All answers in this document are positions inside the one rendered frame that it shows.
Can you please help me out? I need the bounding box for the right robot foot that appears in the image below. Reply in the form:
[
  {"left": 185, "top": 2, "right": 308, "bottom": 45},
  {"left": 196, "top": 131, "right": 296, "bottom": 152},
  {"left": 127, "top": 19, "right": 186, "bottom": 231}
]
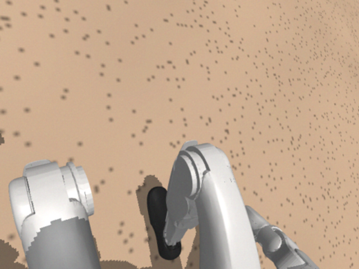
[{"left": 147, "top": 187, "right": 181, "bottom": 260}]

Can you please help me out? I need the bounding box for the right robot hand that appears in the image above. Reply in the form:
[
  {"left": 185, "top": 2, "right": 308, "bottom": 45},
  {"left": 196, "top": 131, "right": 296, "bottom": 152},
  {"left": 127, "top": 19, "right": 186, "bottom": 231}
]
[{"left": 245, "top": 206, "right": 270, "bottom": 242}]

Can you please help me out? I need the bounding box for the right robot arm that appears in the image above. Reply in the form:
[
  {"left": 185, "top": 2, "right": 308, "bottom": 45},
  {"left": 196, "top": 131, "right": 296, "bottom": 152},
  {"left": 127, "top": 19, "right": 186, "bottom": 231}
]
[{"left": 256, "top": 225, "right": 319, "bottom": 269}]

